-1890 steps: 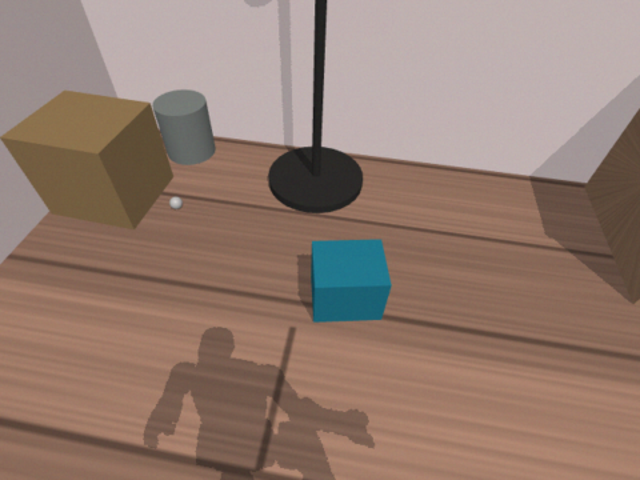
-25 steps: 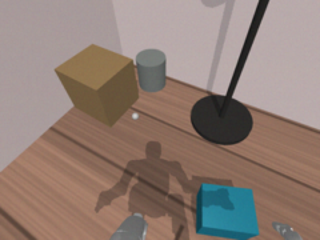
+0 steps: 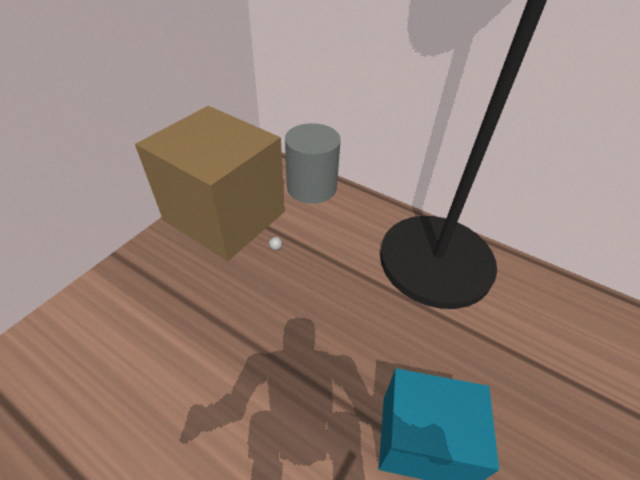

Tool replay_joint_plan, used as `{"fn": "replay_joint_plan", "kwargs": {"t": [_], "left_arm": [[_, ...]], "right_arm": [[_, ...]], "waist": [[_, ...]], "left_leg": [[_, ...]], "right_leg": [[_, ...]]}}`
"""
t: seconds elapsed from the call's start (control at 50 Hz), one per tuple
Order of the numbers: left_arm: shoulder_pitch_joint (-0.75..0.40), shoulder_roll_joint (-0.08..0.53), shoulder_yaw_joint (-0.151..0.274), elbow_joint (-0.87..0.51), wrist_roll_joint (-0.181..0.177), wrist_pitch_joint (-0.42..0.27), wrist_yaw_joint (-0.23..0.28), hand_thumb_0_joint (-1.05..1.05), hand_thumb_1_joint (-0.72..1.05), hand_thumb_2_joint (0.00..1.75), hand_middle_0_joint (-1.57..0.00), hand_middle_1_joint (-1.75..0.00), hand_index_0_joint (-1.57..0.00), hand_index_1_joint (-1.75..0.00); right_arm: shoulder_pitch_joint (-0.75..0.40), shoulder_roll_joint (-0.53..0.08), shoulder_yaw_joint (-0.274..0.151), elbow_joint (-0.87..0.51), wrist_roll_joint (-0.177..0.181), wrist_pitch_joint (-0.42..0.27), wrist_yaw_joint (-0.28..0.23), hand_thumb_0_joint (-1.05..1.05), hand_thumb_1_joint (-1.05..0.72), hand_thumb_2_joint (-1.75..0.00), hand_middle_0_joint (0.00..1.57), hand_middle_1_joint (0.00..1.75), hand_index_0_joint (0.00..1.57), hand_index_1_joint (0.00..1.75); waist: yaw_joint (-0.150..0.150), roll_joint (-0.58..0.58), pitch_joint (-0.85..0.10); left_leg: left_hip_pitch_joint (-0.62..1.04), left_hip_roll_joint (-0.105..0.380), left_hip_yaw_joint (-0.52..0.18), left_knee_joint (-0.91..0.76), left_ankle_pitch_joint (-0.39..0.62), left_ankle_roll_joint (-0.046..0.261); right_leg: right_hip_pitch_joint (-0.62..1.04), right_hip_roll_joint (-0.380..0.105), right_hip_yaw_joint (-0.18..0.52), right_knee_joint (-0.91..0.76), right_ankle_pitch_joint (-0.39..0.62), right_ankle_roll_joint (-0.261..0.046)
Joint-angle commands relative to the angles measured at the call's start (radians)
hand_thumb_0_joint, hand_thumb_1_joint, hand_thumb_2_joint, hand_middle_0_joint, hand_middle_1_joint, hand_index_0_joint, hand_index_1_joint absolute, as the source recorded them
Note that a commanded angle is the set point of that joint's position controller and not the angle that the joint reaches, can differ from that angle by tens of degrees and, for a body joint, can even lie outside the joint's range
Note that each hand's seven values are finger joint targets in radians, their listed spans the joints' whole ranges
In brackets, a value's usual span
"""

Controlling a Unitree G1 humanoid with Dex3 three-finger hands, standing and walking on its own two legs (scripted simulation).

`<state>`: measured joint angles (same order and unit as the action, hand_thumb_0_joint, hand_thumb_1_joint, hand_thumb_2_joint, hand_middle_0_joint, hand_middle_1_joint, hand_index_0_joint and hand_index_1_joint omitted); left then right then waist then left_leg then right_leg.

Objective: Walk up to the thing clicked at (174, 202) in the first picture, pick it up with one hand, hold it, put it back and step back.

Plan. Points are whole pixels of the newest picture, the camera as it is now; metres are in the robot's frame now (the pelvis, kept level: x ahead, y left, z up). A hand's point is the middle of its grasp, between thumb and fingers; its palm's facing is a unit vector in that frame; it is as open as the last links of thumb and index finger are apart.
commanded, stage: step back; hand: left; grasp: from above
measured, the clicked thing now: (275, 243) +1.13 +0.19 -0.73
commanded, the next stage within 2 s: stand in 0.66 s
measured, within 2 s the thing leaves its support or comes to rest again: neither
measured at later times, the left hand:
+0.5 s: hand out of the picture +0.09 +0.32 -0.16, palm faces +0.05 -0.93 -0.38, open 7.4 cm
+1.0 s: hand out of the picture +0.14 +0.28 -0.13, palm faces -0.01 -0.94 -0.35, open 7.4 cm
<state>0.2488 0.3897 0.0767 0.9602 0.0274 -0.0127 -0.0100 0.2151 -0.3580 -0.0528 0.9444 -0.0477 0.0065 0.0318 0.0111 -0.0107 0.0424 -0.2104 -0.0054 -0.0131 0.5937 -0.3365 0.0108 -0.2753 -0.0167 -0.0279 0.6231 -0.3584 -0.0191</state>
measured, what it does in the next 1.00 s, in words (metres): steps on the spot: left foot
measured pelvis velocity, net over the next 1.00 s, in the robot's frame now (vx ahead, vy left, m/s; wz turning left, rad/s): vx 0.04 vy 0.03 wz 0.01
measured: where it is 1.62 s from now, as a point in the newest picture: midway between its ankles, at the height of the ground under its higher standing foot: outside the picture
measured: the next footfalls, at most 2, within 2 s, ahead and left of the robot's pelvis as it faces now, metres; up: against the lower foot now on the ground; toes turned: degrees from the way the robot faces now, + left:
left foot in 0.34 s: +0.10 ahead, +0.17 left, +0.00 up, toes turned +3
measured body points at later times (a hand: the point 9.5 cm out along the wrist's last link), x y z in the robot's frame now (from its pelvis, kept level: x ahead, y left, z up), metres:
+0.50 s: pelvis +0.04 +0.04 +0.00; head +0.06 +0.06 +0.45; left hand +0.09 +0.37 -0.13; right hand +0.13 -0.26 -0.12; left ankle +0.06 +0.17 -0.73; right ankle +0.02 -0.10 -0.71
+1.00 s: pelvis +0.04 +0.03 +0.02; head +0.05 +0.03 +0.47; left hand +0.14 +0.33 -0.11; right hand +0.15 -0.27 -0.11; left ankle +0.06 +0.17 -0.73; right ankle +0.04 -0.10 -0.73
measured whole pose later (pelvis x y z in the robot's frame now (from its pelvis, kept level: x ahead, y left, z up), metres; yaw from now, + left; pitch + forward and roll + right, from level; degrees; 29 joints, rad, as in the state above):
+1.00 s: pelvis +0.04 +0.03 +0.02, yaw +1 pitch -3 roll +0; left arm 0.07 0.34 0.00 1.11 0.01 -0.02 0.00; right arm 0.07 -0.35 -0.01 1.11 -0.01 -0.01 0.01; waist -0.01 0.01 0.07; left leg -0.14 0.05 0.02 0.38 -0.18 -0.03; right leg -0.10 -0.01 -0.01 0.39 -0.23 0.01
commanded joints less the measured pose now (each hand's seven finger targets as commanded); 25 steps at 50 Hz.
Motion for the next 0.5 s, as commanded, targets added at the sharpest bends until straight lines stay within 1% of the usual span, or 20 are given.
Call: {"fn": "replay_joint_plan", "kwargs": {"t": [0.0, 0.02, 0.04, 0.06, 0.08, 0.12, 0.14, 0.16, 0.2, 0.24, 0.26, 0.3, 0.32, 0.34, 0.36, 0.38, 0.4, 0.42, 0.46, 0.48], "left_arm": [[0.083, 0.217, 0.065, -0.019, 0.019, -0.058, 0.033, 0.00, 0.90, 0.90, -0.20, -0.30, -0.20, -0.30], [0.087, 0.297, 0.081, -0.035, 0.027, -0.065, 0.036, 0.00, 0.90, 0.90, -0.20, -0.30, -0.20, -0.30], [-0.006, 0.343, 0.090, -0.063, 0.027, -0.064, 0.036, 0.00, 0.90, 0.90, -0.20, -0.30, -0.20, -0.30], [-0.066, 0.332, 0.089, -0.081, 0.020, -0.065, 0.036, 0.00, 0.90, 0.90, -0.20, -0.30, -0.20, -0.30], [-0.062, 0.281, 0.076, -0.084, 0.012, -0.072, 0.034, 0.00, 0.90, 0.90, -0.20, -0.30, -0.20, -0.30], [-0.046, 0.240, 0.059, -0.070, 0.010, -0.080, 0.034, 0.00, 0.90, 0.90, -0.20, -0.30, -0.20, -0.30], [-0.041, 0.252, 0.060, -0.062, 0.012, -0.080, 0.033, 0.00, 0.90, 0.90, -0.20, -0.30, -0.20, -0.30], [-0.042, 0.254, 0.060, -0.060, 0.010, -0.080, 0.030, 0.00, 0.90, 0.90, -0.20, -0.30, -0.20, -0.30], [-0.086, 0.265, 0.060, -0.074, 0.015, -0.074, 0.027, 0.00, 0.90, 0.90, -0.20, -0.30, -0.20, -0.30], [-0.105, 0.249, 0.047, -0.077, 0.008, -0.061, 0.022, 0.00, 0.90, 0.90, -0.20, -0.30, -0.20, -0.30], [-0.113, 0.245, 0.041, -0.077, 0.003, -0.053, 0.020, 0.00, 0.90, 0.90, -0.20, -0.30, -0.20, -0.30], [-0.093, 0.211, 0.022, -0.073, -0.008, -0.037, 0.018, 0.00, 0.90, 0.90, -0.20, -0.30, -0.20, -0.30], [-0.084, 0.182, 0.012, -0.075, -0.011, -0.032, 0.017, 0.00, 0.90, 0.90, -0.20, -0.30, -0.20, -0.30], [-0.065, 0.141, 0.001, -0.081, -0.020, -0.026, 0.017, 0.00, 0.90, 0.90, -0.20, -0.30, -0.20, -0.30], [-0.070, 0.134, -0.004, -0.069, -0.033, -0.010, 0.021, 0.00, 0.90, 0.90, -0.20, -0.30, -0.20, -0.30], [-0.080, 0.196, 0.014, -0.043, -0.029, -0.001, 0.025, 0.00, 0.90, 0.90, -0.20, -0.30, -0.20, -0.30], [-0.087, 0.204, 0.012, -0.040, -0.026, 0.001, 0.023, 0.00, 0.90, 0.90, -0.20, -0.30, -0.20, -0.30], [-0.092, 0.189, 0.011, -0.037, -0.024, 0.002, 0.022, 0.00, 0.90, 0.90, -0.20, -0.30, -0.20, -0.30], [-0.046, 0.176, 0.008, -0.013, -0.027, -0.006, 0.023, 0.00, 0.90, 0.90, -0.20, -0.30, -0.20, -0.30], [-0.036, 0.167, 0.006, -0.004, -0.027, -0.010, 0.025, 0.00, 0.90, 0.90, -0.20, -0.30, -0.20, -0.30]], "right_arm": [[-0.084, -0.156, -0.040, -0.100, 0.021, -0.001, -0.014, 0.00, -0.90, -0.90, 0.20, 0.30, 0.20, 0.30], [-0.091, -0.131, -0.032, -0.116, 0.019, -0.004, -0.018, 0.00, -0.90, -0.90, 0.20, 0.30, 0.20, 0.30], [-0.082, -0.207, -0.055, -0.096, 0.008, -0.003, -0.028, 0.00, -0.90, -0.90, 0.20, 0.30, 0.20, 0.30], [-0.040, -0.247, -0.069, -0.076, 0.012, -0.007, -0.026, 0.00, -0.90, -0.90, 0.20, 0.30, 0.20, 0.30], [-0.028, -0.248, -0.068, -0.063, 0.017, -0.011, -0.019, 0.00, -0.90, -0.90, 0.20, 0.30, 0.20, 0.30], [-0.027, -0.212, -0.062, -0.048, 0.019, -0.016, -0.014, 0.00, -0.90, -0.90, 0.20, 0.30, 0.20, 0.30], [-0.019, -0.201, -0.060, -0.050, 0.016, -0.017, -0.011, 0.00, -0.90, -0.90, 0.20, 0.30, 0.20, 0.30], [-0.007, -0.202, -0.061, -0.044, 0.014, -0.015, -0.010, 0.00, -0.90, -0.90, 0.20, 0.30, 0.20, 0.30], [-0.009, -0.193, -0.053, -0.045, 0.019, -0.015, -0.007, 0.00, -0.90, -0.90, 0.20, 0.30, 0.20, 0.30], [-0.018, -0.184, -0.054, -0.031, 0.019, -0.021, -0.009, 0.00, -0.90, -0.90, 0.20, 0.30, 0.20, 0.30], [-0.017, -0.179, -0.053, -0.023, 0.020, -0.026, -0.012, 0.00, -0.90, -0.90, 0.20, 0.30, 0.20, 0.30], [0.011, -0.180, -0.054, 0.002, 0.017, -0.036, -0.027, 0.00, -0.90, -0.90, 0.20, 0.30, 0.20, 0.30], [0.028, -0.199, -0.060, 0.009, 0.012, -0.042, -0.035, 0.00, -0.90, -0.90, 0.20, 0.30, 0.20, 0.30], [0.026, -0.247, -0.066, 0.010, 0.006, -0.049, -0.043, 0.00, -0.90, -0.90, 0.20, 0.30, 0.20, 0.30], [-0.030, -0.307, -0.067, -0.011, 0.009, -0.051, -0.046, 0.00, -0.90, -0.90, 0.20, 0.30, 0.20, 0.30], [-0.064, -0.338, -0.073, -0.009, 0.017, -0.047, -0.043, 0.00, -0.90, -0.90, 0.20, 0.30, 0.20, 0.30], [-0.090, -0.320, -0.068, -0.007, 0.010, -0.046, -0.044, 0.00, -0.90, -0.90, 0.20, 0.30, 0.20, 0.30], [-0.096, -0.297, -0.061, -0.005, 0.004, -0.048, -0.046, 0.00, -0.90, -0.90, 0.20, 0.30, 0.20, 0.30], [-0.105, -0.264, -0.050, -0.005, 0.009, -0.056, -0.050, 0.00, -0.90, -0.90, 0.20, 0.30, 0.20, 0.30], [-0.118, -0.265, -0.049, -0.001, 0.014, -0.056, -0.050, 0.00, -0.90, -0.90, 0.20, 0.30, 0.20, 0.30]], "waist": [[0.053, -0.023, -0.021], [0.072, -0.151, 0.004], [0.051, -0.076, 0.072], [0.020, -0.060, 0.115], [0.012, -0.001, 0.113], [0.013, -0.014, 0.052], [0.015, -0.052, 0.026], [0.017, -0.064, 0.020], [0.008, -0.146, 0.016], [0.009, -0.160, 0.007], [-0.003, -0.161, 0.003], [-0.021, -0.109, -0.049], [-0.030, -0.061, -0.086], [-0.020, 0.079, -0.124], [-0.008, 0.168, -0.102], [-0.020, 0.170, -0.063], [-0.011, 0.145, -0.038], [-0.005, 0.155, -0.032], [0.007, 0.204, -0.059], [0.014, 0.213, -0.072]], "left_leg": [[-0.330, 0.042, -0.076, 0.095, -0.211, 0.050], [-0.459, -0.065, -0.057, 0.266, -0.242, 0.015], [-0.385, 0.009, -0.149, 0.354, -0.230, 0.007], [-0.341, 0.047, -0.169, 0.392, -0.202, 0.011], [-0.345, 0.046, -0.173, 0.375, -0.159, 0.005], [-0.296, 0.028, -0.158, 0.325, -0.099, 0.001], [-0.280, 0.033, -0.136, 0.309, -0.090, -0.009], [-0.244, 0.033, -0.116, 0.295, -0.077, -0.016], [-0.200, 0.053, -0.064, 0.178, -0.088, -0.022], [-0.109, 0.025, 0.006, 0.065, -0.054, -0.028], [-0.057, 0.016, 0.033, -0.011, 0.016, -0.030], [0.056, -0.014, 0.052, -0.131, 0.146, -0.019], [0.112, 0.025, -0.003, -0.143, 0.196, -0.001], [0.137, 0.173, -0.191, -0.193, 0.241, 0.042], [0.037, 0.301, -0.394, -0.276, 0.090, 0.134], [-0.081, 0.340, -0.429, -0.299, 0.005, 0.205], [-0.081, 0.318, -0.396, -0.293, 0.007, 0.204], [-0.029, 0.280, -0.325, -0.270, 0.053, 0.177], [0.052, 0.258, -0.258, -0.196, 0.301, 0.148], [0.045, 0.251, -0.230, -0.166, 0.380, 0.138]], "right_leg": [[0.318, -0.082, 0.208, -0.295, -0.085, -0.042], [0.273, -0.303, 0.563, -0.429, -0.346, -0.126], [0.072, -0.433, 0.667, -0.457, -0.469, -0.224], [-0.007, -0.443, 0.651, -0.453, -0.464, -0.259], [0.039, -0.372, 0.539, -0.423, -0.359, -0.227], [0.070, -0.265, 0.339, -0.379, -0.157, -0.158], [0.077, -0.258, 0.308, -0.357, -0.089, -0.157], [0.047, -0.247, 0.273, -0.350, -0.082, -0.146], [0.029, -0.254, 0.220, -0.330, -0.018, -0.155], [-0.013, -0.217, 0.151, -0.281, 0.044, -0.137], [-0.037, -0.203, 0.121, -0.236, 0.096, -0.128], [-0.031, -0.153, 0.061, -0.076, 0.290, -0.087], [-0.050, -0.136, 0.042, -0.004, 0.315, -0.064], [-0.090, -0.070, 0.003, 0.104, 0.222, -0.027], [-0.112, 0.007, -0.003, 0.116, -0.077, -0.002], [-0.030, -0.018, 0.041, 0.188, -0.201, -0.001], [-0.045, -0.031, 0.066, 0.201, -0.215, -0.004], [-0.092, -0.034, 0.078, 0.174, -0.211, -0.013], [-0.109, -0.039, 0.059, 0.112, -0.146, -0.009], [-0.063, -0.032, 0.041, 0.037, -0.097, -0.003]]}}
